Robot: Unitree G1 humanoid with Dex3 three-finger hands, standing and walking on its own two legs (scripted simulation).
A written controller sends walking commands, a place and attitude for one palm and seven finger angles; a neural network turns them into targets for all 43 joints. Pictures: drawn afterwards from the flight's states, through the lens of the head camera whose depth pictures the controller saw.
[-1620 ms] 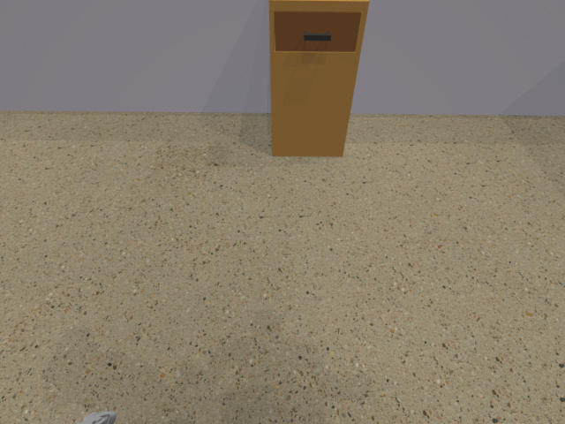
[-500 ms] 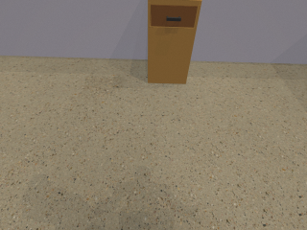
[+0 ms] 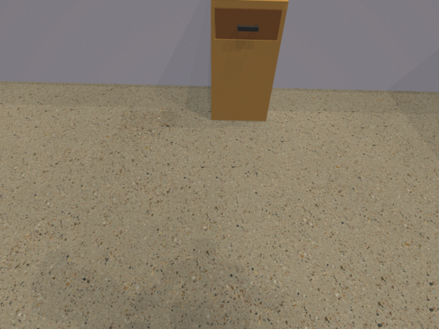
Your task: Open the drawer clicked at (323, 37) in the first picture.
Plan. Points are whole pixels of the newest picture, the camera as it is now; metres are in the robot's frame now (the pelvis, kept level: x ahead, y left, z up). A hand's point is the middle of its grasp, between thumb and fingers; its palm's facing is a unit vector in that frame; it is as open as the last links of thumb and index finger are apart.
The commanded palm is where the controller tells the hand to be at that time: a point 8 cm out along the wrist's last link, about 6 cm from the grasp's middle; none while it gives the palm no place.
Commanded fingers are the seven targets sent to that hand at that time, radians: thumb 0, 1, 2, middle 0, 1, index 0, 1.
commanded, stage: walk to a spot facing it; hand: left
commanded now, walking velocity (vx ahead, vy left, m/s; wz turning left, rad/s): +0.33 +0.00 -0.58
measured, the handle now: (247, 27) +1.61 -0.05 -0.10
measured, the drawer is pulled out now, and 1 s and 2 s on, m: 0.00 0.00 0.00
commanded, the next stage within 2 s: turn to face it in 1.98 s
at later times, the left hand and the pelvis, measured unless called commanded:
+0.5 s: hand out of the picture +0.05 +0.15 -0.17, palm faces -0.10 -0.99 -0.14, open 7.4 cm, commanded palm none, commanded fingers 0.00 0.90 0.90 -0.20 -0.30 -0.20 -0.30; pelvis +0.13 -0.01 -0.01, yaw -11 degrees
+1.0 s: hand (196, 187) +0.52 +0.11 -0.16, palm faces -0.43 -0.88 -0.20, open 7.4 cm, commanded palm none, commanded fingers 0.00 0.90 0.90 -0.20 -0.30 -0.20 -0.30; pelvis +0.33 -0.02 +0.00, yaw -25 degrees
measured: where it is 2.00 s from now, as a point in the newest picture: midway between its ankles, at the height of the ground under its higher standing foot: (273, 235)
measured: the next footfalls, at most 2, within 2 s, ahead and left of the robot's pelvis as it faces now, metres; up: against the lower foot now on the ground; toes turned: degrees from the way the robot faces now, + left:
left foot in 0.60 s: +0.34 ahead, +0.09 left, +0.00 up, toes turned -7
right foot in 1.14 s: +0.45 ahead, -0.22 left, +0.00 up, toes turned -36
